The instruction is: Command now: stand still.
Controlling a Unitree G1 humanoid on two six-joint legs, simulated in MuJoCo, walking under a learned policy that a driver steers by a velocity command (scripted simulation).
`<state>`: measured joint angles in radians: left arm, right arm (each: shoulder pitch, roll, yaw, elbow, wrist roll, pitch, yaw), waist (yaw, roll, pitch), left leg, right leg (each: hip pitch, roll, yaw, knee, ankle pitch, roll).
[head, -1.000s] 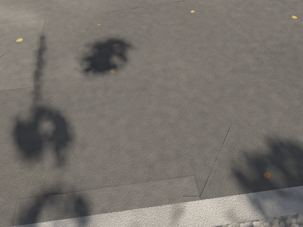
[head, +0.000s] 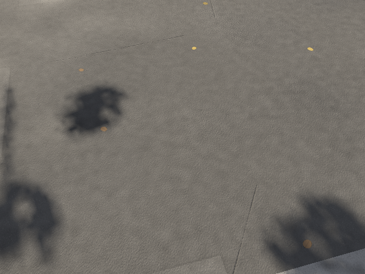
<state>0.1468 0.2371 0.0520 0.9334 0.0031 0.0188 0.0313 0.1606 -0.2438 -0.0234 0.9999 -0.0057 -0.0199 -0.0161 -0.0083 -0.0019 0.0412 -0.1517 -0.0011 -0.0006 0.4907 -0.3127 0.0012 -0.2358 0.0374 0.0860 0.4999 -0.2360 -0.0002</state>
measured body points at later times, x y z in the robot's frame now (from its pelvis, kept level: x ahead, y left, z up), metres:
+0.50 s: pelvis +0.00 +0.01 +0.00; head +0.01 +0.01 +0.45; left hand +0.06 +0.27 -0.15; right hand +0.03 -0.25 -0.15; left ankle -0.03 +0.12 -0.74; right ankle +0.02 -0.12 -0.74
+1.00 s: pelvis +0.00 +0.02 +0.00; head +0.01 +0.02 +0.45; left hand +0.03 +0.27 -0.15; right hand +0.00 -0.23 -0.15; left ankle -0.03 +0.12 -0.74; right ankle +0.02 -0.12 -0.74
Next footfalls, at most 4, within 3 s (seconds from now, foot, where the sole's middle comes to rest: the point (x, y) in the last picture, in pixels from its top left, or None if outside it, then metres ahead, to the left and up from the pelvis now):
1.72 left None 0.12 0.11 -0.77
2.20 left None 0.25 0.14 -0.77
2.74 right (205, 241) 0.63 -0.06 -0.77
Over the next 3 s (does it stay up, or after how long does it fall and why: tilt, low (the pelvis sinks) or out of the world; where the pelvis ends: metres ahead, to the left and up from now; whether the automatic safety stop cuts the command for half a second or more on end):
stays up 0.59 0.02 0.01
